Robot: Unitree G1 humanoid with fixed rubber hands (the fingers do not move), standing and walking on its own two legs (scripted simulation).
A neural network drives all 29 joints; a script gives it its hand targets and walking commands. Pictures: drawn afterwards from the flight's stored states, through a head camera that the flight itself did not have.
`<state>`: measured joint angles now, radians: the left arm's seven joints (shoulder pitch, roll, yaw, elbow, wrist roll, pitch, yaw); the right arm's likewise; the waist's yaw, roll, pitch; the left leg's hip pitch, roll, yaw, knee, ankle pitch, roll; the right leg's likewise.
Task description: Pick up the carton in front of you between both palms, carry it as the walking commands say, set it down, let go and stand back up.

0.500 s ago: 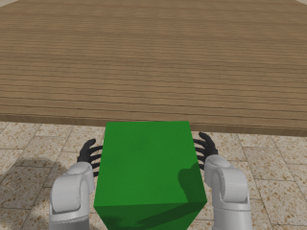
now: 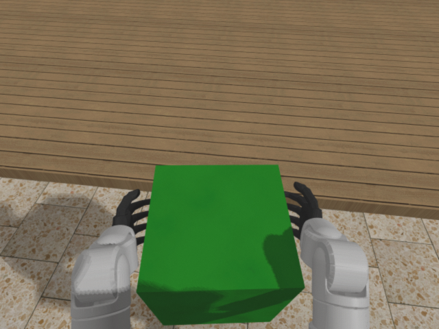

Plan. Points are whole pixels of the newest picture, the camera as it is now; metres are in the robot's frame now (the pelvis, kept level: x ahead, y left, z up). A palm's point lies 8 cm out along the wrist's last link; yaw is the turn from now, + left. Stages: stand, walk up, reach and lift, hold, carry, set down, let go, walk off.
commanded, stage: carry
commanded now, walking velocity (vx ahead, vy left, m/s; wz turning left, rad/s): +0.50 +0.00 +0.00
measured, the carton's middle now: (217, 249) +0.27 +0.01 +0.00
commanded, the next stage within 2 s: none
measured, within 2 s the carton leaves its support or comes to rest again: neither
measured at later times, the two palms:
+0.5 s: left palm (160, 82) +0.64 +0.16 +0.12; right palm (287, 86) +0.61 -0.14 +0.13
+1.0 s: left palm (190, 17) +1.04 +0.12 +0.12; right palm (279, 15) +1.05 -0.18 +0.13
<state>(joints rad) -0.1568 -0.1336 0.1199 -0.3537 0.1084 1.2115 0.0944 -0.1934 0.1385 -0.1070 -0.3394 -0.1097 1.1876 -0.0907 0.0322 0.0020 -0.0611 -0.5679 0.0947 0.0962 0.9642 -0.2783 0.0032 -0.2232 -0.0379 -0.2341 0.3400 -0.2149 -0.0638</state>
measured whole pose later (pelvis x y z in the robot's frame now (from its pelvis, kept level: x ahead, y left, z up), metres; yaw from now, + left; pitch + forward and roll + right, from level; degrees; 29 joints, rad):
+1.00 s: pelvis +0.63 -0.03 -0.01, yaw -3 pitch +6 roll +1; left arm -0.91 -0.01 0.32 0.00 0.07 1.33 0.15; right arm -0.96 0.00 -0.34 0.01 -0.08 1.31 -0.14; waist 0.05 0.01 0.15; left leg -0.67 0.01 0.06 0.85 -0.25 0.04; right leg -0.31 0.00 -0.17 0.49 -0.29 -0.09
